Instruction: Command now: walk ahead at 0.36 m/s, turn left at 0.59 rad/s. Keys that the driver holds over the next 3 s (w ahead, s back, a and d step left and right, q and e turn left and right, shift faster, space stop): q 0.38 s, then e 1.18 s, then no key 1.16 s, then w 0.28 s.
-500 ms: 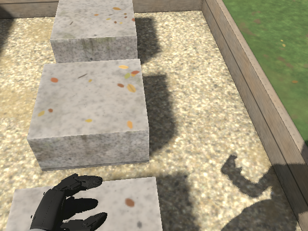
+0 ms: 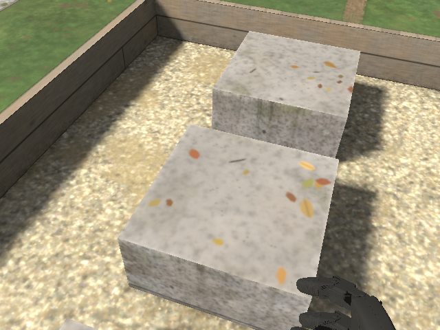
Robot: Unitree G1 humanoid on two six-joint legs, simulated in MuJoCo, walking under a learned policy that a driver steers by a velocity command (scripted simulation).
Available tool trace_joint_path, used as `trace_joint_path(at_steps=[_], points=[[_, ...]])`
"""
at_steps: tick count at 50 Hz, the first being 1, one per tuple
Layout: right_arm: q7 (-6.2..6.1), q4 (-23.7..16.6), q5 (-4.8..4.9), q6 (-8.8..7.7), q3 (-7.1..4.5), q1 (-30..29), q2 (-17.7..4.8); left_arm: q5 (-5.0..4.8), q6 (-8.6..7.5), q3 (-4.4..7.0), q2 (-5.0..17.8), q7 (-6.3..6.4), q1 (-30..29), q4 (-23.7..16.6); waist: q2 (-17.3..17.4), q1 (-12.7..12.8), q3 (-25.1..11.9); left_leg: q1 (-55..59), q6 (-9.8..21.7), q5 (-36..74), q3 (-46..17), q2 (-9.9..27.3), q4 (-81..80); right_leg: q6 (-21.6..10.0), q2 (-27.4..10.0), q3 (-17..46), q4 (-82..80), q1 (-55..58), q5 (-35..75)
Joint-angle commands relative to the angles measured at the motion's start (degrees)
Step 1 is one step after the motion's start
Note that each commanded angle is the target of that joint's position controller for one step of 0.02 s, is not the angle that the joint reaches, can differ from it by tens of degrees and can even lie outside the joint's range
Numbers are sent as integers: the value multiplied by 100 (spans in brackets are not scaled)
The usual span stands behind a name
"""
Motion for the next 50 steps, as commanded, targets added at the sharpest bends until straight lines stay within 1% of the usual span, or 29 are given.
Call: trace_joint_path(at_steps=[1,2,4,8,11,15,16,17,18,19,20,21,22,25,27,28,29,30,31,32,33,34,36,40,42,43,46,47,50], points=[[-84,518,193,-251,-477,1415,-1184,-235,-350,258,826,-205,-1261,-1449,889,-505,1060,1960,1507,3424,-5706,1349,-6246,-159,716,846,3657,-3769,-2133],[-128,623,240,-351,-431,1149,-891,-133,-313,168,604,-111,-1053,-1454,571,-136,1350,1566,1081,3807,-4670,1075,-5787,-119,487,772,3145,-3768,-2128],[-161,702,69,-234,-412,606,-363,-109,-84,189,562,25,-132,-1298,685,548,1004,721,629,3448,-3304,707,-5549,80,348,477,2998,-2771,-2366],[-422,543,97,-331,-649,1031,-993,83,-92,249,671,204,-872,-1766,401,422,480,1566,441,5090,-2503,383,-5898,289,438,114,678,-2397,-1230],[-734,807,-3,54,-697,1968,-1079,261,-281,22,166,-84,-1708,-2130,686,55,-555,2420,177,5533,-1943,-144,-5719,474,919,-364,-1745,-1169,1074],[-729,396,-58,153,-874,1499,-1740,71,-17,298,578,31,-766,-1986,749,674,-625,1951,-35,4663,-2050,-31,-5738,966,1268,-885,-2987,1160,1596],[-700,200,-46,137,-878,1053,-1696,27,-17,407,792,55,-109,-1822,956,1120,-628,1892,-209,4847,-2074,-93,-4877,872,813,-351,-3308,1694,1880],[-557,-43,16,117,-636,1345,-952,181,-116,467,1167,8,532,-1576,-182,896,-1377,599,-754,4325,-1695,-506,-3304,324,-84,533,-2916,3514,1755],[-413,-67,99,90,-468,1855,-654,37,-93,490,1328,18,418,-1656,-1683,781,-1906,-215,-750,1443,-1713,-560,-2237,-243,-1347,2167,-3621,4092,437],[-347,86,204,81,-540,1986,-840,133,-76,379,1042,60,272,-1882,-1788,753,-1556,-270,-773,1028,-1727,-336,-1200,-522,-1738,2405,-3843,3377,329],[-340,134,224,115,-570,1902,-997,243,-85,277,929,-3,115,-1834,-1112,432,-1011,19,-854,1511,-1244,-129,-925,-892,-1852,2760,-4444,1986,-134],[-367,188,88,206,-578,1737,-1157,226,-101,92,445,-167,-171,-1745,-244,231,-254,917,-767,1802,-1185,122,-1419,-848,-1593,2422,-4825,241,-269],[-351,135,-118,272,-543,1759,-1120,158,-143,38,392,-251,-670,-1718,-97,-130,67,1911,-726,1701,-1244,262,-2209,-686,-1283,1919,-4997,-822,-212],[-401,259,-378,165,-467,1897,-812,-281,-55,310,996,-226,-1256,-1537,75,-613,281,4051,-401,2490,-332,-74,-5010,-232,-477,675,-4857,-1874,1116],[-388,361,-314,103,-474,1910,-781,-273,4,335,895,-170,-852,-1337,-55,-634,101,4399,-170,2844,-477,-72,-6236,-155,-467,916,-4128,-1395,1258],[-333,384,-260,30,-537,2050,-1022,-328,29,385,865,-179,-805,-1296,263,-690,-35,4756,83,3333,-842,220,-6813,-79,-227,873,-3290,-1422,861],[-319,404,-226,-41,-622,2401,-1370,-390,25,389,759,-199,-950,-1339,934,-916,-290,5434,572,3746,-1781,1171,-7606,119,346,409,-1597,-1975,-797],[-278,283,-195,-103,-553,1971,-1224,-221,50,418,652,-176,-548,-1282,768,-456,-191,5295,608,4733,-1736,1494,-7861,170,511,390,-452,-2300,-2292],[-313,188,-145,-84,-762,1212,-1665,-194,185,384,424,-102,129,-1155,1604,49,3,3225,1336,3792,-2233,1869,-7241,337,708,288,-78,-1830,-1480],[-307,-23,37,-145,-657,844,-1138,-25,301,370,400,-72,371,-1005,1098,70,235,2773,1539,4076,-2094,1728,-7160,539,602,243,669,-1695,-1173],[-319,-78,15,-177,-579,642,-888,35,349,448,561,-44,251,-1093,922,62,426,2631,1561,4869,-1890,1671,-6941,676,710,255,1318,-1956,-1152],[-339,-155,-21,-206,-574,619,-847,-53,437,510,660,14,365,-1066,766,134,400,2773,1551,5349,-1791,1686,-6781,778,752,327,1768,-2144,-1428],[-421,-156,7,-271,-587,629,-721,73,452,437,589,-6,229,-1242,441,190,317,3345,1410,7078,-1662,1998,-6199,872,438,602,916,-2456,-1681],[-575,-44,-124,-164,-717,1020,-1250,138,497,310,376,-235,-370,-1574,539,-182,-14,3344,1162,6194,-908,1662,-5684,820,421,-266,-644,-1815,-341],[-614,-16,-14,-197,-697,1015,-1270,69,595,263,262,-278,-291,-1611,615,-149,-35,2846,1181,5668,-776,1574,-5482,719,517,-540,-1078,-1396,-174],[-579,-183,-106,-289,-712,694,-1430,183,499,381,561,-222,-21,-1688,908,29,-478,2950,1457,6922,-1555,2231,-5087,581,461,-494,256,-1074,-677],[-446,-243,-18,-367,-751,1111,-1477,13,385,411,606,-122,-706,-2034,622,-323,-355,3484,1540,6684,-2108,2771,-4886,430,162,61,791,-2369,-1749],[-497,-113,135,-221,-751,1299,-1453,-97,476,307,350,-168,-1001,-2098,365,-418,216,3325,1175,5488,-1381,2419,-4944,463,170,-171,-577,-2754,-908],[-589,-160,-81,-70,-761,963,-1449,-192,414,378,346,-169,-716,-1959,138,-157,303,2649,366,3817,-89,1742,-4368,426,665,-1035,-1217,-1727,-100]])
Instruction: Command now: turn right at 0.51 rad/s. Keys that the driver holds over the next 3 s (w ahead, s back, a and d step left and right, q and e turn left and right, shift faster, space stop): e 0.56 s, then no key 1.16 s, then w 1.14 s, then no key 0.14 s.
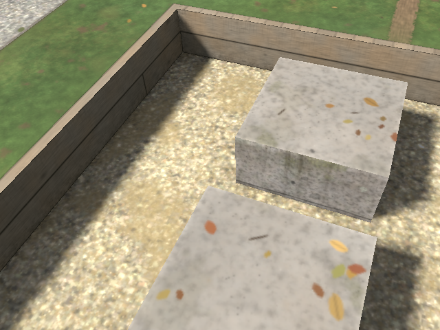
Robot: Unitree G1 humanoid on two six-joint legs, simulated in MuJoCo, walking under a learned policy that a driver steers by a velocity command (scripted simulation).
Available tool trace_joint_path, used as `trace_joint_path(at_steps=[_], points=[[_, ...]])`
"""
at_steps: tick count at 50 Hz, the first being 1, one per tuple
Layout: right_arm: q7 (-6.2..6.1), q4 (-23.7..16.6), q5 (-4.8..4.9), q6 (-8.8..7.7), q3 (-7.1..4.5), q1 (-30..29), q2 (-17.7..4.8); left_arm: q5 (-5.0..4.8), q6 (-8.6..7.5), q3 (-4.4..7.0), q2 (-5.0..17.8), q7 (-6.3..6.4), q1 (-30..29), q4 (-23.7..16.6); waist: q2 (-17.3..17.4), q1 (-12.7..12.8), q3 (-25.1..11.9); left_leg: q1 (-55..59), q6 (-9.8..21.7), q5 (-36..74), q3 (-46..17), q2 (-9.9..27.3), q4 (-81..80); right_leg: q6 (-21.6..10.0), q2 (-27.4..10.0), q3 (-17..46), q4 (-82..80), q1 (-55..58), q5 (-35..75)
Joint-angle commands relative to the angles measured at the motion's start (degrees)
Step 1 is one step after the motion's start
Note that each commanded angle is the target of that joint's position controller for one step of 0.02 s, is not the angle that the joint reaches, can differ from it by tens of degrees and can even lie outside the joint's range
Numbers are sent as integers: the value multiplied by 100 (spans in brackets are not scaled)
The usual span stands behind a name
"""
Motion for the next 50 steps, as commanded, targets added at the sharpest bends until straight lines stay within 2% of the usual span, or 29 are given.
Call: trace_joint_path(at_steps=[1,2,3,4,6,7,10,12,16,18,19,21,23,24,25,26,27,28,29,30,32,35,37,38,41,44,47,48,50], points=[[-69,-539,-89,26,-179,-517,-597,-113,-114,108,252,42,261,-286,-640,297,143,-315,596,2803,-112,616,-767,-310,297,-765,-1786,493,1732],[14,-905,2,-26,-234,-1295,-815,-70,-290,254,700,174,694,-412,-1118,800,199,-941,100,2964,106,-1,400,-739,-382,1049,-2375,1105,3044],[79,-1308,86,-51,-174,-2120,-685,9,-440,413,1289,270,905,-571,-1828,1055,50,-2375,-272,914,-324,-718,1714,-1533,-1296,3804,-3897,2206,2444],[123,-1580,219,-131,-104,-2796,-579,41,-610,396,1447,231,858,-798,-1291,1179,162,-3190,-232,268,-1165,-936,2265,-1851,-1917,5548,-4666,2735,2452],[193,-1361,128,-178,20,-2499,-190,-45,-673,316,1266,300,544,-896,100,762,175,-4455,-207,684,-1760,-731,2466,-1611,-2302,5091,-3972,3879,3222],[140,-963,7,-130,-15,-1822,-380,52,-538,252,1124,302,624,-942,402,774,178,-3965,41,1116,-1421,-595,2397,-1374,-2100,3526,-3943,3498,3293],[301,-882,-70,-117,-92,-1736,-525,49,-533,156,1113,249,255,-1123,229,412,267,-3188,-152,2293,-1078,-752,2023,-1193,-1691,3485,-4008,2478,3171],[363,-834,129,-166,-97,-2357,-499,-59,-615,145,990,380,1696,-554,26,1094,534,-4493,-179,1931,-1175,-767,1448,-1072,-1508,3213,-4575,3733,1314],[554,-1104,102,-306,39,-3638,86,-33,-530,64,573,497,2842,374,-749,1550,771,-4552,-75,2647,-218,-1342,1,-319,-1261,2709,-4848,3724,1509],[719,-1468,88,-419,110,-4289,149,-88,-461,56,607,583,2375,507,-1402,1310,694,-3186,-5,3951,-273,-1571,-1459,-140,-1202,2886,-4840,2462,1870],[785,-1532,-127,-456,244,-4254,539,-102,-425,47,655,660,1931,398,-1636,987,365,-1622,132,4249,-68,-1703,-1511,-181,-1185,2744,-5191,1385,2810],[740,-1301,-152,-521,148,-3447,170,-107,-627,180,1023,573,1241,196,-1738,460,8,-332,299,4180,-694,-1478,-2052,-254,-1152,2647,-5137,1254,3349],[538,-899,-57,-515,-163,-1993,-549,-70,-762,225,890,489,846,340,-1664,-273,-513,1198,575,4222,-1440,-1208,-2921,-65,-994,2484,-3938,1481,5044],[424,-532,33,-490,-292,-644,-768,-62,-739,308,1056,411,440,238,-1493,-873,-908,2412,1011,5088,-2421,-357,-4315,143,-750,2491,-2246,1422,4283],[301,-213,51,-392,-394,25,-1076,5,-719,263,800,312,-366,-199,-447,-1069,-1198,3527,1276,5576,-2483,187,-4300,296,-106,2209,-414,569,366],[197,-27,-270,-405,-318,646,-1031,138,-768,179,850,263,-906,-720,511,-993,-1530,4378,1231,8711,-2562,935,-3338,46,29,1595,1586,-549,-2314],[57,-159,-589,-308,-194,271,-528,-123,-749,169,796,177,856,-328,-152,-221,-2479,5091,1994,9922,-3149,1984,-2805,-24,-61,2171,2576,-1589,-2032],[36,-296,-393,-330,-265,-297,-390,-225,-604,23,774,137,1713,22,-112,117,-2820,4966,2471,8143,-3586,2379,-2978,51,-442,2288,2811,-2163,-1854],[65,-264,-41,-294,-152,-630,41,-217,-420,-14,481,174,2036,406,-232,348,-2175,3654,2176,6412,-3561,1767,-3428,53,-698,1967,2464,-1938,-1545],[112,-213,174,-243,-56,-897,256,-178,-263,51,671,315,1898,386,-280,587,-1506,2228,1928,5621,-3482,1330,-3669,157,-716,1744,2625,-1482,-1330],[158,-84,94,-201,-37,-1073,-41,19,-124,7,681,518,1514,146,-146,847,-599,226,1766,5441,-3177,1238,-4206,91,-424,1435,2964,-872,-953],[-7,213,55,34,56,-843,-71,197,-268,-380,-18,467,542,-651,115,914,-561,177,1469,5584,-2090,311,-4031,-80,-291,1062,487,-1001,46],[-15,187,9,108,6,-788,-170,299,-417,-527,-37,345,-200,-704,119,434,-825,390,1341,6940,-1646,29,-4019,-93,-48,523,-1334,-117,110],[-16,190,-109,25,-33,-730,-439,319,-466,-515,71,280,-33,-591,250,477,-1206,625,1411,7806,-1755,359,-3982,-96,-194,667,-1341,307,629],[67,208,-10,-46,-83,-592,-667,252,-409,-465,479,218,-111,-466,214,340,-1101,1253,1354,7524,-1978,674,-3817,-349,-425,872,-2236,486,608],[196,472,90,116,-66,-186,-770,293,-382,-414,472,174,-615,-547,173,198,-471,1090,1048,5244,-2104,405,-3792,-711,-239,580,-4217,1197,1121],[401,570,-91,54,44,-35,-590,452,-269,-346,874,210,-840,-734,-571,-12,-437,-489,330,2508,-1615,-443,-3325,-1279,-1182,1648,-3883,2789,3062],[376,720,-89,99,135,321,-357,442,-232,-357,661,222,-868,-744,-1061,-96,-728,28,114,2025,-1390,-528,-3097,-1657,-1501,1941,-4111,2109,2063],[328,684,-129,225,140,-42,-480,322,-242,-429,236,105,-1199,-774,-886,-47,-251,256,55,2528,-1392,-478,-3456,-1344,-970,1767,-4264,1533,939]])
Over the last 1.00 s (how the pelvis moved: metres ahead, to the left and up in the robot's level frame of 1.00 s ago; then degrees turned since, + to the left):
0.35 -0.04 0.12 7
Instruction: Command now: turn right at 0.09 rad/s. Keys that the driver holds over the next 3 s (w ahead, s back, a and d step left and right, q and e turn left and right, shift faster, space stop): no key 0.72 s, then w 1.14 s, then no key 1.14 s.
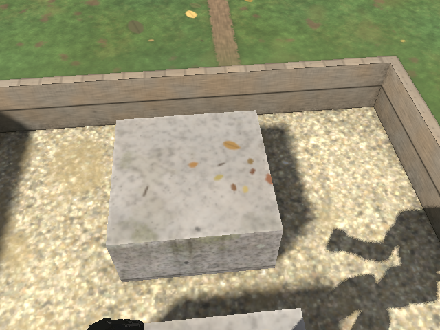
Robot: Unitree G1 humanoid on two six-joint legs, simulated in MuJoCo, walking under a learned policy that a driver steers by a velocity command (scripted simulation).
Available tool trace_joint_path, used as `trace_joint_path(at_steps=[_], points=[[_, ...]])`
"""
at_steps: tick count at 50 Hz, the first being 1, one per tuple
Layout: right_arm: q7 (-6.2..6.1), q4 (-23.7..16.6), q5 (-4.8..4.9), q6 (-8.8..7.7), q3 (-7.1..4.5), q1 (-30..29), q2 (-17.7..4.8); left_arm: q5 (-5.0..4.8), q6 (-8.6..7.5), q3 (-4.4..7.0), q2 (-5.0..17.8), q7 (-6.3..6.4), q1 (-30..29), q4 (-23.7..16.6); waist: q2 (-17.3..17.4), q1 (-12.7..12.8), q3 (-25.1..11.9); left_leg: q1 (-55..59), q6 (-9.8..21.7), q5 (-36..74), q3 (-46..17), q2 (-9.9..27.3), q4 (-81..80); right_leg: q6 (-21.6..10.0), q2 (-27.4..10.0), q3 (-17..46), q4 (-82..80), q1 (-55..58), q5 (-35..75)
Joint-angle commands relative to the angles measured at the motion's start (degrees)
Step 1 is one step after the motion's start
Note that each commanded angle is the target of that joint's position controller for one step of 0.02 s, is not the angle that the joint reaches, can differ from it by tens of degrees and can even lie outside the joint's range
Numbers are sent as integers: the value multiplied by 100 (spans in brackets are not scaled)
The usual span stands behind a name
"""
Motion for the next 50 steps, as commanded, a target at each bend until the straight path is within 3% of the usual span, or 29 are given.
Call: trace_joint_path(at_steps=[1,3,5,8,10,14,24,36,38,40,41,42,43,45,47,50], points=[[-23,-254,-66,64,-41,-1,-516,-69,-53,240,506,-77,-221,-415,-431,178,-461,-309,-29,190,-546,421,-593,-689,-650,908,-525,714,10],[-31,-276,-64,94,-42,-35,-585,-82,-86,295,630,-93,-90,-332,-181,238,-523,-152,75,545,-593,461,-729,-557,-488,718,-368,795,510],[-64,-294,4,117,-33,-18,-560,-40,-117,286,562,-76,90,-272,-78,293,-696,131,141,1014,-613,505,-736,-455,-401,580,-223,844,862],[-85,-277,-44,229,10,14,-420,-128,-134,269,544,-97,296,-12,-51,255,-788,611,164,1322,-627,500,-705,-369,-366,565,-280,748,946],[-83,-188,2,317,-16,27,-533,-119,-126,260,523,-134,199,39,4,272,-671,755,95,1836,-637,527,-726,-344,-302,484,-184,661,946],[-72,-122,2,394,-2,-55,-477,-130,-120,252,611,-117,399,331,-2,276,-557,896,100,2157,-627,547,-804,-303,-312,473,-178,607,884],[-100,501,-1,353,6,259,-527,-144,-31,249,711,104,825,1159,35,297,-364,854,-7,2464,-631,591,-1152,-162,-309,400,-339,933,880],[-140,1281,-7,295,28,824,-429,-150,26,207,626,223,1098,1997,36,333,-123,707,-133,2142,-626,569,-1513,-74,-313,275,-565,1017,543],[-163,1393,22,298,-25,1098,-577,-188,44,235,691,246,1159,2110,147,248,-172,740,103,510,-827,626,-1697,-105,-112,24,-161,809,-469],[-186,1372,46,265,-123,1265,-860,-205,0,276,822,251,800,2006,442,100,291,784,735,-2005,-1829,1383,-2295,-124,47,-328,742,-298,-1257],[-186,1351,16,218,-175,1338,-963,-197,-66,264,819,221,612,1923,595,34,547,759,1045,-2448,-2400,1857,-2526,-100,-85,-339,1390,-810,-1325],[-184,1375,-64,152,-185,1503,-900,-212,-139,281,865,164,492,1890,541,-50,774,912,1282,-2229,-2763,2175,-2634,-63,-246,-194,2284,-1470,-1663],[-186,1410,-124,73,-152,1616,-721,-285,-210,328,921,97,618,1944,391,16,864,1251,1383,-1837,-2813,2253,-2572,-12,-368,-9,3173,-2102,-1870],[-152,1463,-106,-84,-85,1855,-508,-419,-336,389,902,-36,784,2043,93,109,937,1706,1336,-1103,-2414,2171,-2437,2,-486,195,4123,-2865,-1685],[-108,1531,-74,-141,-8,1978,-314,-464,-421,418,862,-119,640,1974,87,157,835,1885,1114,-286,-1883,1877,-2419,7,-518,156,4171,-3020,-1188],[-91,1561,-8,-159,14,2033,-349,-380,-526,327,622,-215,45,1653,152,59,747,1828,923,788,-1283,1664,-2395,9,-663,-171,2780,-2581,-510]])
Over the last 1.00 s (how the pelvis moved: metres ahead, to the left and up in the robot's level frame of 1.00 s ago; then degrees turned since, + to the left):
0.41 -0.02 0.07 -27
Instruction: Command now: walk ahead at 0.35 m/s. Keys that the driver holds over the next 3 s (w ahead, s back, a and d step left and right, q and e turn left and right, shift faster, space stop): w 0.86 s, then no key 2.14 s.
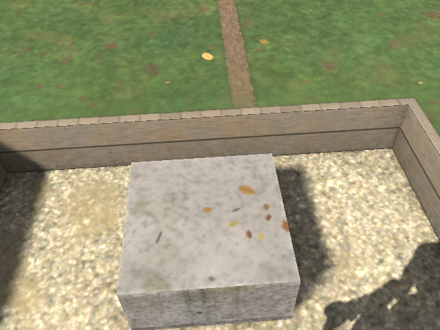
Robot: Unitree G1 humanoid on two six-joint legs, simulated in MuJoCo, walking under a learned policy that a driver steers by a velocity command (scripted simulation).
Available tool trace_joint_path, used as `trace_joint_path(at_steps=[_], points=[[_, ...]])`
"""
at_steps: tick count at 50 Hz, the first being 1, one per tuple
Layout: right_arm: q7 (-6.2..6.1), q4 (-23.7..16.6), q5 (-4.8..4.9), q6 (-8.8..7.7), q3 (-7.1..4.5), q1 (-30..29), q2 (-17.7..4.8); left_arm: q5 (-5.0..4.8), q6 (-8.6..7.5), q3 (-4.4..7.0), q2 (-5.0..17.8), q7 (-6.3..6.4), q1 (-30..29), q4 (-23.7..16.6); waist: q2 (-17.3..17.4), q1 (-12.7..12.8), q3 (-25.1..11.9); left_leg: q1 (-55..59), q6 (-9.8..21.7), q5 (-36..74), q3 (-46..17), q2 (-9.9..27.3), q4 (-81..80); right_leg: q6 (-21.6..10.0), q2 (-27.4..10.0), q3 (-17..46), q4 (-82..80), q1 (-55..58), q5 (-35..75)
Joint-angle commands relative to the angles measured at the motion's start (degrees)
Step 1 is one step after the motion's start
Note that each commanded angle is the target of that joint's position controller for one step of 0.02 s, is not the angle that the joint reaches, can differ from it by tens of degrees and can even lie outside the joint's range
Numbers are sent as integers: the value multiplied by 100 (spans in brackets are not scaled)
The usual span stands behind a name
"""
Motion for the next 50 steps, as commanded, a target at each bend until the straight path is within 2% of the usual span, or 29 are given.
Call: trace_joint_path(at_steps=[1,6,9,10,11,12,13,15,18,22,25,27,28,32,33,34,35,36,37,38,39,40,41,42,43,44,45,47,50], points=[[25,-99,92,-102,-69,281,-614,48,-206,-46,134,-121,-1111,-717,136,-136,1108,-97,801,899,-1018,1745,-686,-23,-234,-100,-1161,-1031,545],[19,-165,239,-137,-223,243,-1144,76,-225,-57,407,-48,-1340,-983,438,-86,1380,-503,649,1646,-903,1742,-540,-104,92,-562,-2946,308,688],[31,-192,184,-50,-200,-46,-1115,-31,-353,257,847,-119,515,-568,620,926,206,-569,262,4301,-412,1366,1332,-386,432,-541,-3387,2620,1378],[68,-293,88,-39,-124,-158,-964,-51,-337,366,1090,-108,1464,-342,259,1311,-496,-1387,91,3195,-268,1107,2739,-575,-273,368,-3404,3997,712],[130,-499,-6,-133,94,91,-165,34,-313,380,1471,-92,1908,-312,-1164,995,-1178,-2776,-195,-35,-152,158,4779,-1248,-1661,3010,-4134,5077,-908],[165,-541,142,-275,89,-68,-188,232,-366,228,1017,-140,1618,-367,-1302,916,-1263,-3445,-175,-1016,-810,-66,6288,-1490,-2027,4539,-5144,4708,-2051],[171,-545,393,-413,-43,-260,-632,153,-455,177,836,-94,1006,-466,-1166,730,-421,-3974,-94,-746,-902,292,6888,-1340,-2074,4022,-5292,3949,-2179],[126,-549,416,-513,-130,-531,-794,250,-497,71,591,-200,438,-500,-552,444,307,-3749,-91,103,-805,710,7218,-1143,-1668,2519,-5421,2735,-350],[28,-580,369,-173,-236,-369,-805,330,-561,-116,129,-199,23,-513,-514,9,514,-2753,-135,382,-801,939,6486,-1033,-1041,833,-5693,1659,1521],[-27,-850,245,-81,-300,-893,-868,263,-589,-94,376,-100,469,-243,-503,19,842,-3507,-324,625,-561,1117,5798,-1115,-955,710,-5972,1905,1127],[43,-1153,204,-225,-157,-1759,-586,332,-517,13,567,-2,613,-147,-265,259,806,-3764,-521,953,-351,1223,4740,-1140,-934,621,-5996,2369,1273],[44,-1198,261,-280,-132,-1899,-739,188,-481,85,740,-31,546,-257,-282,308,674,-3581,-569,1300,-322,1213,4032,-1217,-982,615,-5955,2467,1210],[112,-888,269,-302,-228,-1333,-826,329,-517,160,874,-84,809,-198,-311,215,410,-3410,-575,1711,-277,1197,4631,-1420,-1177,714,-5679,2620,1343],[198,-999,257,-397,-271,-1711,-928,268,-426,111,494,-153,939,-206,-493,254,750,-4132,-421,1063,-176,1233,4676,-1438,-1273,620,-5044,3184,2064],[233,-944,225,-455,-294,-1564,-952,284,-374,121,537,-144,823,-304,-566,115,617,-3733,-380,838,-2,1136,4574,-1380,-1229,413,-4634,3109,3032],[308,-627,311,-475,-377,-725,-981,289,-345,125,552,-140,248,-526,-777,-340,154,-2313,-294,653,453,861,4465,-1238,-939,-17,-3983,2433,4133],[357,-118,218,-488,-574,566,-1284,346,-316,129,577,-186,56,-645,-769,-766,-357,-534,-266,932,800,459,4578,-1163,-704,-238,-2729,1544,5306],[286,375,206,-552,-673,1921,-1276,117,-377,190,736,-117,-990,-908,-469,-1570,-327,619,-225,1299,710,472,3354,-905,-478,-314,-869,471,4708],[314,604,140,-627,-613,2531,-1175,-17,-483,167,548,-15,-2010,-1116,349,-2233,410,488,65,1639,358,802,1944,-557,285,-285,2052,-505,1153],[418,288,205,-752,-359,1709,-964,-43,-640,3,-245,-51,-1175,-1339,1537,-1071,761,136,624,2073,-1953,1741,1639,-674,987,727,3509,-1761,-1674],[444,-77,343,-691,-170,744,-540,-185,-675,11,-177,-118,-326,-1190,865,-84,745,-202,776,3493,-2326,2019,1582,-856,858,1187,3272,-2041,-1591],[456,-167,407,-620,-275,516,-924,-316,-636,47,-89,-156,-144,-1251,631,302,860,-351,1119,2064,-2931,2507,984,-823,693,960,3116,-2521,-1198],[493,-177,460,-608,-371,186,-1209,-288,-571,47,3,-122,-377,-1268,-32,436,1139,-817,1333,402,-3351,2741,890,-679,323,994,2595,-2772,-1253],[462,-434,394,-653,-278,-463,-1018,-260,-464,77,179,-73,-683,-1361,-276,507,1482,-1575,1281,92,-3137,2744,871,-530,100,1024,2109,-2679,-986],[432,-500,162,-723,-273,-566,-911,-221,-351,100,198,-111,-614,-1191,-581,506,1421,-1882,1250,163,-2943,2644,1127,-422,-35,990,2102,-2515,-626],[378,-502,152,-842,-236,-184,-723,-320,-301,188,419,-167,-1205,-1372,-631,239,1615,-1258,821,-672,-2747,2382,1191,-429,-17,1299,1829,-3401,-340],[255,-484,157,-890,-233,-66,-732,-207,-314,141,293,-221,-1625,-1593,-261,111,1625,-1102,675,-871,-2504,2203,1062,-388,-23,1223,1185,-3689,89],[-82,-525,108,-803,-236,183,-579,54,-342,12,111,-342,-2431,-1903,208,-140,1905,-2374,495,-1728,-1485,1519,678,-202,95,72,-468,-2348,1682],[-168,-636,370,-358,-306,256,-954,88,-297,-202,-399,-472,-2274,-2206,76,17,1023,-4320,312,-978,-560,1402,202,-160,714,-750,-1950,1923,3254]])
Over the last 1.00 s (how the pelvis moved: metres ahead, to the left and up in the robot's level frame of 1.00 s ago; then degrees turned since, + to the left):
0.09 0.00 0.01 0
